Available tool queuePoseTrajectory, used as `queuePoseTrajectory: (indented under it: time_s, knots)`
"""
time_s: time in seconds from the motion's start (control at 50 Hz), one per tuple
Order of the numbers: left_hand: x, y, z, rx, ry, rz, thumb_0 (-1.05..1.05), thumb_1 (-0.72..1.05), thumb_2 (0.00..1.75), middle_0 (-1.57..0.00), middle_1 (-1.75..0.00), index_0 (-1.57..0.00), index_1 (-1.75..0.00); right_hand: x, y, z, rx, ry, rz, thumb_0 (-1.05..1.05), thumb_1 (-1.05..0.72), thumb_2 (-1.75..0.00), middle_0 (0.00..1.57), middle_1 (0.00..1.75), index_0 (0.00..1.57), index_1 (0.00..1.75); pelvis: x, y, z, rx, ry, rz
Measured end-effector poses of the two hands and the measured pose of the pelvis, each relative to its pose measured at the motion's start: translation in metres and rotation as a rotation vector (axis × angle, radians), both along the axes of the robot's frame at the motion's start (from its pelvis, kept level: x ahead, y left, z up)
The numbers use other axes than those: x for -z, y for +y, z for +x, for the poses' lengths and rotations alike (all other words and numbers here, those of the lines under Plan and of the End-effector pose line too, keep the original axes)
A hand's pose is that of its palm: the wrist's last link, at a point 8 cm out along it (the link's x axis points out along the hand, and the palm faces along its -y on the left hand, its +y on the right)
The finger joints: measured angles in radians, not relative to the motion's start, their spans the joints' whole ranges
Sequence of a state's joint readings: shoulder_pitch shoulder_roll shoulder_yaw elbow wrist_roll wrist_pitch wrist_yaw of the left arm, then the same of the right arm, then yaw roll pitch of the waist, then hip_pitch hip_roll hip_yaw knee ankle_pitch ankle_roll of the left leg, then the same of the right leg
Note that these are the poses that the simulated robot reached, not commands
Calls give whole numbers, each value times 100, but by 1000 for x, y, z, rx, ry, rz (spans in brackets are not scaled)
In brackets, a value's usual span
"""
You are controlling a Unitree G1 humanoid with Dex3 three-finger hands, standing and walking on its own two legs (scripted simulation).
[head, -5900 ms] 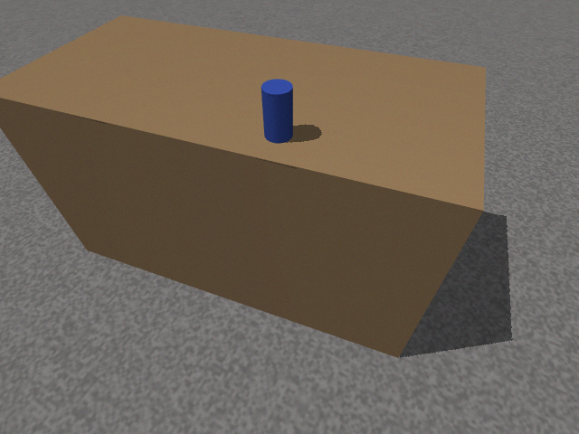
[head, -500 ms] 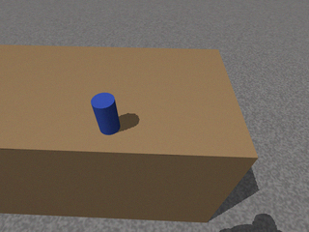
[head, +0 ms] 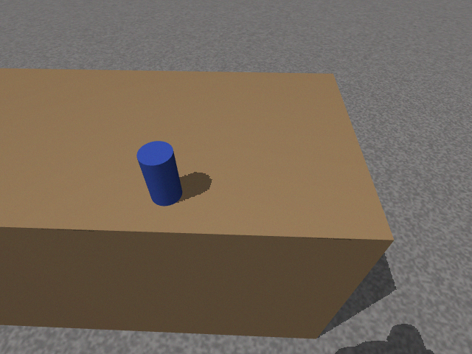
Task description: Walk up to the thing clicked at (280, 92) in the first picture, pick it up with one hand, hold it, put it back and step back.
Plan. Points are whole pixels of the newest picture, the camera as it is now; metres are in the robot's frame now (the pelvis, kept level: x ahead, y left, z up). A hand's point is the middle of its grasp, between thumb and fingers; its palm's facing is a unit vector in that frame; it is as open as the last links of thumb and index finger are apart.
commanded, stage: stand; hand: left
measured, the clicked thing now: (161, 174) +0.46 +0.19 +0.03
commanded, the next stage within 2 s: rise first in 0.18 s
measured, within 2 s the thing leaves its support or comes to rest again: neither
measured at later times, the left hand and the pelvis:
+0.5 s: hand (119, 348) +0.18 +0.24 -0.13, palm faces +0.13 -0.94 -0.32, open 10.3 cm; pelvis -0.01 +0.00 -0.01, yaw -2 degrees
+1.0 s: hand (104, 308) +0.21 +0.24 -0.03, palm faces +0.23 -0.91 -0.35, open 17.2 cm; pelvis +0.02 -0.01 +0.00, yaw -3 degrees
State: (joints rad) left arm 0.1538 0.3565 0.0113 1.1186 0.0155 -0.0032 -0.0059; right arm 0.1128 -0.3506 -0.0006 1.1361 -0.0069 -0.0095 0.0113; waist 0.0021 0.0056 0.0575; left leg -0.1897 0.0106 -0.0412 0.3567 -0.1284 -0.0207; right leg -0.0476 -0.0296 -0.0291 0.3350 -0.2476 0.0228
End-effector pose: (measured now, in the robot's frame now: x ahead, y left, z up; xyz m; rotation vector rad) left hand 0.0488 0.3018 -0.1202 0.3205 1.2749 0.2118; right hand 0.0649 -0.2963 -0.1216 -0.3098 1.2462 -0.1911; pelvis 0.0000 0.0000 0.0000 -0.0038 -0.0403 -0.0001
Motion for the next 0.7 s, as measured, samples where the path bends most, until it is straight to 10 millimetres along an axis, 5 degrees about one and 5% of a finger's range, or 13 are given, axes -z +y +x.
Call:
queuePoseTrajectory:
  time_s: [0.3,0.36,0.52,0.7]
  knots:
    - [0,-5,12,1,-10,-2,0,90,89,-21,-30,-20,-29,0,-3,12,-9,-7,0,1,-91,-89,21,30,20,30,0,-4,7,2,3,-1]
    - [-3,-13,33,-5,-121,-14,1,86,85,-18,-26,-17,-26,-3,2,31,30,-136,10,1,-87,-85,17,26,17,26,3,-3,2,14,21,1]
    - [-28,-21,115,-7,-431,-1,1,51,50,-12,-13,-11,-13,-16,10,83,91,-368,19,1,-51,-50,9,12,9,12,7,-5,-5,32,83,4]
    - [-57,-18,128,-11,-554,42,0,3,18,-8,-7,-9,-6,-26,14,74,112,-407,31,1,-3,-20,6,7,6,6,5,-6,12,54,77,13]
